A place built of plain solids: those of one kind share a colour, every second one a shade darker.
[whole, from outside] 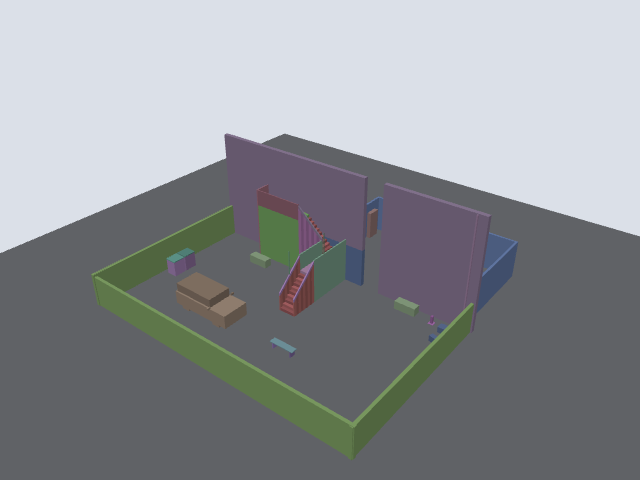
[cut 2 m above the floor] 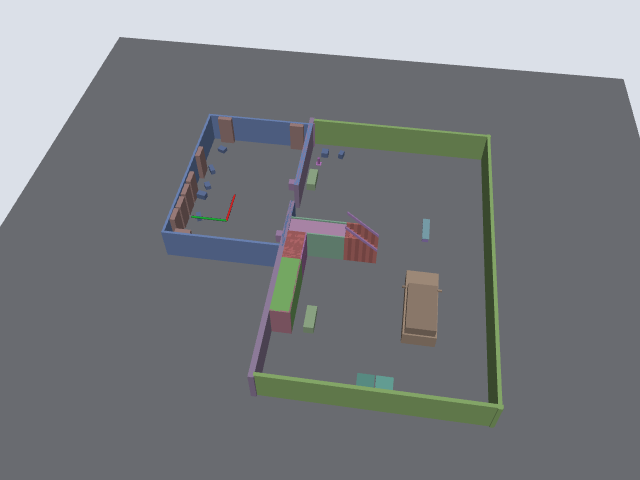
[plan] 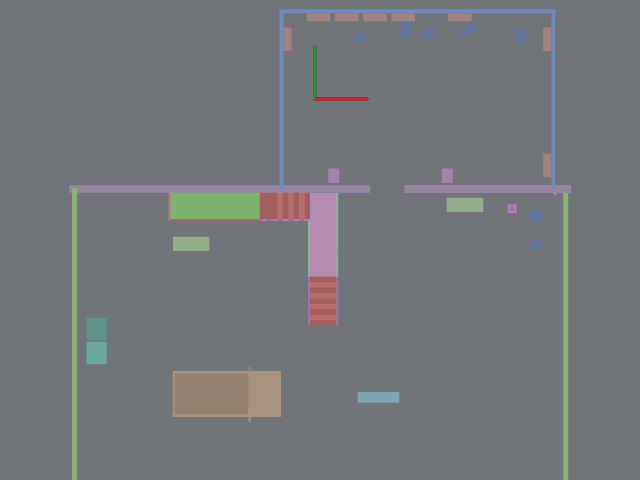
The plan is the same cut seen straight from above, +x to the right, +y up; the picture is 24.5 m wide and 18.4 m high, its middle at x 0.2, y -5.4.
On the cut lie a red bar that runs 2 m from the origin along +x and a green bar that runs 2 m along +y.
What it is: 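The rear of a town building of two storeys with an external escape stair; a paved yard 18.7 x 11.4 m; from a top landing at the upper floor's door, 3.80 m over the yard, a stair of 20 risers of 0.190 m and treads of 0.209 m, 1.00 m clear, a quarter turn; two flights with a corner landing; the upper one along the facade, the lower one standing free in the yard, down to the yard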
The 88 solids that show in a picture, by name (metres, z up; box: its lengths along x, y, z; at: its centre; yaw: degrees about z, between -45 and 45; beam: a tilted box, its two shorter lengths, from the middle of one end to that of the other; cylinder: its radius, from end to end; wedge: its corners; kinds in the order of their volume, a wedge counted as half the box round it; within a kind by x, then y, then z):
{
 "stair_step_1": {"box": [0.47, 1.02, 3.47], "at": [-1.88, -4.09, 1.69]},
 "stair_step_2": {"box": [0.68, 1.02, 3.28], "at": [-1.77, -4.09, 1.59]},
 "stair_step_3": {"box": [0.89, 1.02, 3.09], "at": [-1.67, -4.09, 1.5]},
 "stair_step_4": {"box": [1.09, 1.02, 2.9], "at": [-1.56, -4.09, 1.4]},
 "stair_step_5": {"box": [1.3, 1.02, 2.71], "at": [-1.46, -4.09, 1.3]},
 "stair_step_6": {"box": [1.51, 1.02, 2.52], "at": [-1.36, -4.09, 1.21]},
 "stair_step_7": {"box": [1.72, 1.02, 2.33], "at": [-1.25, -4.09, 1.11]},
 "stair_step_8": {"box": [1.93, 1.02, 2.14], "at": [-1.15, -4.09, 1.02]},
 "stair_step_9": {"box": [1.02, 5.14, 0.24], "at": [0.32, -6.12, 0.07]},
 "stair_step_10": {"box": [1.02, 4.93, 0.43], "at": [0.32, -6.01, 0.17]},
 "stair_step_11": {"box": [1.02, 4.72, 0.62], "at": [0.32, -5.91, 0.26]},
 "stair_step_12": {"box": [1.02, 4.51, 0.81], "at": [0.32, -5.8, 0.35]},
 "stair_step_13": {"box": [1.02, 4.3, 1.0], "at": [0.32, -5.7, 0.45]},
 "stair_step_14": {"box": [1.02, 4.1, 1.19], "at": [0.32, -5.59, 0.55]},
 "stair_step_15": {"box": [1.02, 3.89, 1.38], "at": [0.32, -5.49, 0.64]},
 "stair_step_16": {"box": [1.02, 3.68, 1.57], "at": [0.32, -5.38, 0.73]},
 "stair_step_17": {"box": [1.02, 3.47, 1.76], "at": [0.32, -5.28, 0.83]},
 "facade_1": {"box": [11.54, 0.3, 7.54], "at": [-3.64, -3.44, 3.72]},
 "facade_2": {"box": [6.39, 0.3, 7.54], "at": [6.62, -3.44, 3.72]},
 "boundary_1": {"box": [0.2, 11.75, 2.24], "at": [-9.21, -9.27, 1.07]},
 "boundary_2": {"box": [19.13, 0.2, 2.08], "at": [0.2, -15.0, 0.99]},
 "boundary_3": {"box": [0.2, 11.75, 2.05], "at": [9.62, -9.27, 0.97]},
 "wall_1": {"box": [0.15, 6.89, 2.65], "at": [-1.27, 0.0, 1.27]},
 "wall_2": {"box": [3.48, 0.3, 2.65], "at": [0.39, -3.44, 1.27]},
 "wall_3": {"box": [10.57, 0.15, 2.65], "at": [3.94, 3.37, 1.27]},
 "wall_4": {"box": [5.79, 0.3, 2.65], "at": [6.32, -3.44, 1.27]},
 "wall_5": {"box": [0.15, 6.89, 2.65], "at": [9.14, 0.0, 1.27]},
 "paving_1": {"box": [3.55, 1.09, 3.85], "at": [-3.84, -4.13, 1.88]},
 "car_1": {"box": [2.82, 1.56, 0.55], "at": [-3.96, -11.3, 1.32]},
 "car_2": {"box": [4.16, 1.76, 0.86], "at": [-3.37, -11.3, 0.61]},
 "stair_landing_1": {"box": [1.03, 3.26, 1.95], "at": [0.31, -5.17, 0.93]},
 "shelf_1": {"box": [0.3, 0.9, 2.0], "at": [-1.04, 2.29, 0.95]},
 "shelf_2": {"box": [0.9, 0.3, 2.02], "at": [0.14, 3.13, 0.96]},
 "shelf_3": {"box": [0.9, 0.3, 1.9], "at": [1.23, 3.13, 0.9]},
 "shelf_4": {"box": [0.9, 0.3, 1.88], "at": [2.31, 3.13, 0.89]},
 "shelf_5": {"box": [0.9, 0.3, 1.89], "at": [3.39, 3.13, 0.9]},
 "shelf_6": {"box": [0.9, 0.3, 2.02], "at": [5.56, 3.13, 0.96]},
 "shelf_7": {"box": [0.3, 0.9, 2.1], "at": [8.91, -2.54, 1.0]},
 "shelf_8": {"box": [0.3, 0.9, 2.05], "at": [8.91, 2.29, 0.97]},
 "rim_guard_1": {"box": [0.08, 1.08, 4.94], "at": [-5.57, -4.13, 2.42]},
 "rim_guard_2": {"box": [3.55, 0.08, 4.94], "at": [-3.84, -4.63, 2.42]},
 "guard_landing_1": {"box": [0.08, 2.21, 3.04], "at": [-0.22, -5.7, 1.47]},
 "guard_landing_2": {"box": [0.08, 3.21, 3.04], "at": [0.86, -5.2, 1.47]},
 "refuse_bin_1": {"box": [0.74, 0.82, 1.07], "at": [-8.36, -9.73, 0.48]},
 "refuse_bin_2": {"box": [0.74, 0.82, 1.07], "at": [-8.36, -8.81, 0.48]},
 "planter_box_1": {"box": [1.4, 0.55, 0.6], "at": [-4.74, -5.55, 0.25]},
 "planter_box_2": {"box": [1.4, 0.55, 0.6], "at": [5.76, -4.05, 0.25]},
 "guard_lower_1": {"box": [0.08, 0.22, 1.27], "at": [-0.22, -8.58, 0.58]},
 "guard_lower_2": {"box": [0.08, 0.22, 1.46], "at": [-0.22, -8.37, 0.68]},
 "guard_lower_3": {"box": [0.08, 0.22, 1.65], "at": [-0.22, -8.16, 0.78]},
 "guard_lower_4": {"box": [0.08, 0.22, 1.84], "at": [-0.22, -7.95, 0.87]},
 "guard_lower_5": {"box": [0.08, 0.22, 2.03], "at": [-0.22, -7.74, 0.96]},
 "guard_lower_6": {"box": [0.08, 0.22, 2.22], "at": [-0.22, -7.53, 1.06]},
 "guard_lower_7": {"box": [0.08, 0.22, 2.41], "at": [-0.22, -7.32, 1.16]},
 "guard_lower_8": {"box": [0.08, 0.22, 2.6], "at": [-0.22, -7.11, 1.25]},
 "guard_lower_9": {"box": [0.08, 0.22, 2.79], "at": [-0.22, -6.9, 1.34]},
 "guard_lower_10": {"box": [0.08, 0.22, 1.27], "at": [0.86, -8.58, 0.58]},
 "guard_lower_11": {"box": [0.08, 0.22, 1.46], "at": [0.86, -8.37, 0.68]},
 "guard_lower_12": {"box": [0.08, 0.22, 1.65], "at": [0.86, -8.16, 0.78]},
 "guard_lower_13": {"box": [0.08, 0.22, 1.84], "at": [0.86, -7.95, 0.87]},
 "guard_lower_14": {"box": [0.08, 0.22, 2.03], "at": [0.86, -7.74, 0.96]},
 "guard_lower_15": {"box": [0.08, 0.22, 2.22], "at": [0.86, -7.53, 1.06]},
 "guard_lower_16": {"box": [0.08, 0.22, 2.41], "at": [0.86, -7.32, 1.16]},
 "guard_lower_17": {"box": [0.08, 0.22, 2.6], "at": [0.86, -7.11, 1.25]},
 "guard_lower_18": {"box": [0.08, 0.22, 2.79], "at": [0.86, -6.9, 1.34]},
 "box_cardboard_1": {"box": [0.45, 0.29, 0.4], "at": [1.69, 2.36, 0.15], "yaw": 23.7},
 "box_cardboard_2": {"box": [0.37, 0.57, 0.42], "at": [3.48, 2.65, 0.16], "yaw": -11.8},
 "box_cardboard_3": {"box": [0.45, 0.35, 0.33], "at": [4.39, 2.54, 0.12], "yaw": 29.1},
 "box_cardboard_4": {"box": [0.59, 0.28, 0.38], "at": [5.86, 2.63, 0.14], "yaw": 31.5},
 "box_cardboard_5": {"box": [0.39, 0.5, 0.3], "at": [7.91, 2.44, 0.1], "yaw": -21.6},
 "box_cardboard_6": {"box": [0.44, 0.3, 0.42], "at": [8.47, -5.6, 0.16], "yaw": -14.0},
 "box_cardboard_7": {"box": [0.49, 0.44, 0.42], "at": [8.47, -4.5, 0.16], "yaw": -1.2},
 "guard_upper_1": {"box": [0.22, 0.08, 4.69], "at": [-1.96, -4.63, 2.29]},
 "guard_upper_2": {"box": [0.22, 0.08, 4.5], "at": [-1.75, -4.63, 2.2]},
 "guard_upper_3": {"box": [0.22, 0.08, 4.31], "at": [-1.54, -4.63, 2.1]},
 "guard_upper_4": {"box": [0.22, 0.08, 4.12], "at": [-1.34, -4.63, 2.01]},
 "guard_upper_5": {"box": [0.22, 0.08, 3.93], "at": [-1.13, -4.63, 1.92]},
 "guard_upper_6": {"box": [0.22, 0.08, 3.74], "at": [-0.92, -4.63, 1.82]},
 "filing_cabinet_1": {"box": [0.42, 0.56, 0.65], "at": [0.73, -2.94, 0.27]},
 "filing_cabinet_2": {"box": [0.42, 0.56, 0.65], "at": [5.08, -2.94, 0.27]},
 "guard_lower_top_1": {"wedge": [[-0.26, -8.69, 1.03], [-0.26, -8.69, 1.22], [-0.26, -6.8, 2.74], [-0.26, -6.8, 2.93], [-0.18, -8.69, 1.03], [-0.18, -8.69, 1.22], [-0.18, -6.8, 2.74], [-0.18, -6.8, 2.93]]},
 "guard_lower_top_2": {"wedge": [[0.82, -8.69, 1.03], [0.82, -8.69, 1.22], [0.82, -6.8, 2.74], [0.82, -6.8, 2.93], [0.9, -8.69, 1.03], [0.9, -8.69, 1.22], [0.9, -6.8, 2.74], [0.9, -6.8, 2.93]]},
 "guard_upper_top_1": {"wedge": [[-2.06, -4.67, 4.64], [-2.06, -4.67, 4.83], [-2.06, -4.59, 4.64], [-2.06, -4.59, 4.83], [-0.18, -4.67, 2.93], [-0.18, -4.67, 3.12], [-0.18, -4.59, 2.93], [-0.18, -4.59, 3.12]]},
 "refuse_lid_1": {"box": [0.78, 0.86, 0.06], "at": [-8.36, -9.73, 1.05]},
 "refuse_lid_2": {"box": [0.78, 0.86, 0.06], "at": [-8.36, -8.81, 1.05]},
 "downpipe_1": {"box": [0.09, 0.1, 7.49], "at": [9.22, -3.65, 3.69]},
 "bench_seat_1": {"box": [1.6, 0.42, 0.05], "at": [2.44, -11.43, 0.42]},
 "traffic_cone_1": {"box": [0.34, 0.34, 0.08], "at": [7.57, -4.2, -0.01]}
}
